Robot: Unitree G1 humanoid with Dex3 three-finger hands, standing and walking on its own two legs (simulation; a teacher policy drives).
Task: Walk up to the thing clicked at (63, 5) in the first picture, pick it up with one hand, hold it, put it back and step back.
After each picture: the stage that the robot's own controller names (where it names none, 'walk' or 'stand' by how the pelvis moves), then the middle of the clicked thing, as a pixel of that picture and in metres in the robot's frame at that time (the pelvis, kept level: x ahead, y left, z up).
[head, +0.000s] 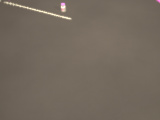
stand; (63, 7) +2.25 +0.34 -0.72
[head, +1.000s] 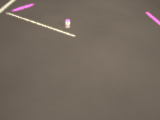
walk; (67, 23) +2.11 +0.20 -0.70
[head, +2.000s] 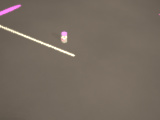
walk; (64, 37) +1.46 +0.15 -0.71
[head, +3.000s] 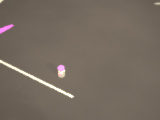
walk; (61, 71) +0.96 +0.17 -0.72
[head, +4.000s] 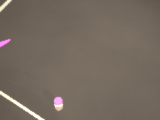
walk; (58, 103) +0.61 +0.18 -0.71
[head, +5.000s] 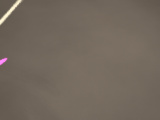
stand; out of the picture +0.41 +0.21 -0.70
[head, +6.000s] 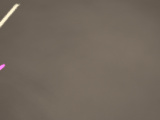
walk; out of the picture +0.37 +0.21 -0.72
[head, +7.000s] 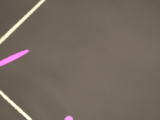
stand; out of the picture +0.49 +0.15 -0.71
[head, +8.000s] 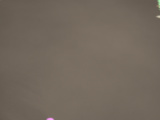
walk; out of the picture +0.46 +0.21 -0.72
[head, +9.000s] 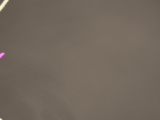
stand; out of the picture +0.38 +0.22 -0.69
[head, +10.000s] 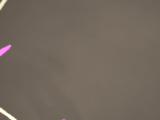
walk; out of the picture +0.32 +0.21 -0.70
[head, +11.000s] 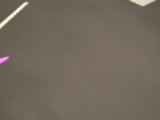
stand; out of the picture +0.44 +0.17 -0.72
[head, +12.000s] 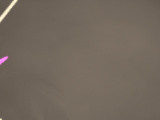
walk; out of the picture +0.39 +0.23 -0.71
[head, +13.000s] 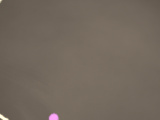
stand; out of the picture +0.44 +0.20 -0.70
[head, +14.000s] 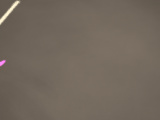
stand; out of the picture +0.40 +0.23 -0.73
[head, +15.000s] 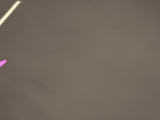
stand; out of the picture +0.41 +0.21 -0.73
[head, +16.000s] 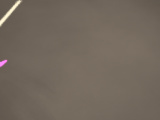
go down; out of the picture +0.40 +0.21 -0.73
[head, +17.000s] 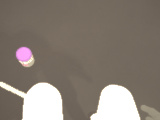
go down; (25, 57) +0.47 +0.26 -0.35
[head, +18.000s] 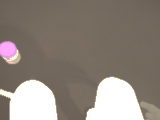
approach; (10, 53) +0.46 +0.28 -0.29
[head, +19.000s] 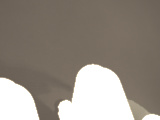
close in; out of the picture +0.44 +0.32 -0.22
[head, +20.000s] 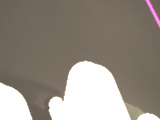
close; out of the picture +0.44 +0.33 -0.22
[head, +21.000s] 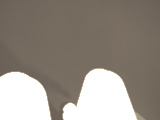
lift; out of the picture +0.39 +0.30 -0.18
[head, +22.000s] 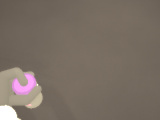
lift; (28, 91) +0.33 +0.19 -0.01
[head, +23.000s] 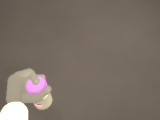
hold; (39, 93) +0.34 +0.17 -0.01
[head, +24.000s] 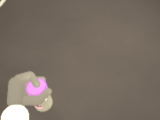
hold; (40, 95) +0.33 +0.17 -0.01
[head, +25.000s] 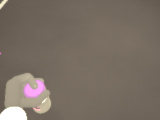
crouch; (38, 97) +0.32 +0.18 -0.01
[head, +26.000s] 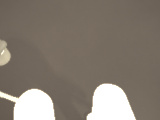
crouch; out of the picture +0.46 +0.27 -0.10
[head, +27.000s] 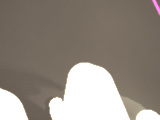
lower; out of the picture +0.42 +0.35 -0.23
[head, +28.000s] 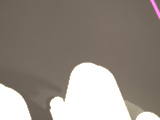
lower; out of the picture +0.42 +0.35 -0.23
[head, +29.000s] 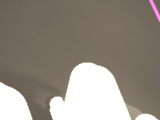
lower; out of the picture +0.42 +0.34 -0.23
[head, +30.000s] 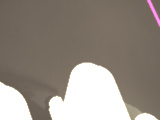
lower; out of the picture +0.41 +0.34 -0.23
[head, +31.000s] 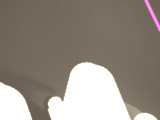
loosen; out of the picture +0.42 +0.34 -0.23
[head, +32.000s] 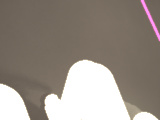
withdraw; out of the picture +0.41 +0.34 -0.23
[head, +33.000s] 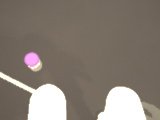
walk; (33, 62) +0.46 +0.26 -0.37
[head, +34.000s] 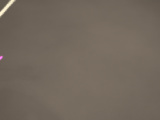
stand; out of the picture +0.39 +0.21 -0.66
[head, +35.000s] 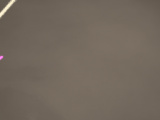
stand; out of the picture +0.40 +0.23 -0.67
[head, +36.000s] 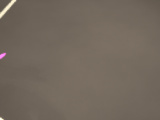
stand; out of the picture +0.40 +0.23 -0.67
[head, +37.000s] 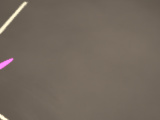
stand; out of the picture +0.42 +0.22 -0.72
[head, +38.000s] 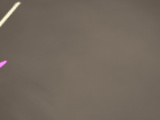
stand; out of the picture +0.39 +0.23 -0.73
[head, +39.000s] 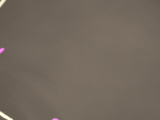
walk; out of the picture +0.40 +0.22 -0.72
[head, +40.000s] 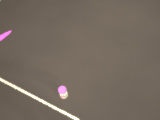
walk; (63, 92) +0.61 +0.23 -0.70
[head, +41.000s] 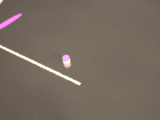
walk; (66, 61) +0.93 +0.22 -0.70
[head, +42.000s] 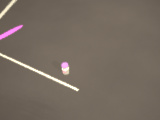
stand; (65, 68) +1.00 +0.22 -0.70
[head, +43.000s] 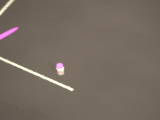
stand; (60, 69) +1.03 +0.25 -0.73
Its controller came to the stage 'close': yes
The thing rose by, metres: 0.69
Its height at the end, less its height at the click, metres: +0.00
